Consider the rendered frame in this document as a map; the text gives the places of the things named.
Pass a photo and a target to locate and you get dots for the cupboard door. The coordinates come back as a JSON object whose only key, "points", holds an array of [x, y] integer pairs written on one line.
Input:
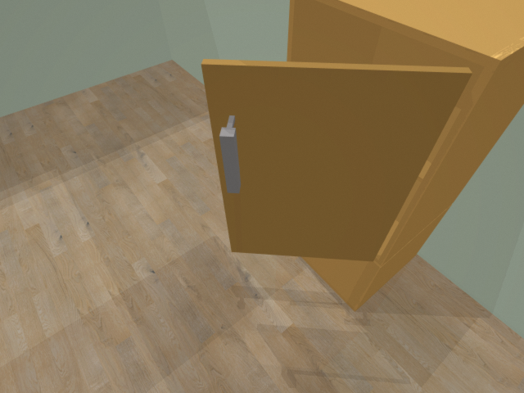
{"points": [[328, 152]]}

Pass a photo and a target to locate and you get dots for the handle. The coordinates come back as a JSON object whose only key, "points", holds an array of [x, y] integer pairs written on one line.
{"points": [[228, 143]]}

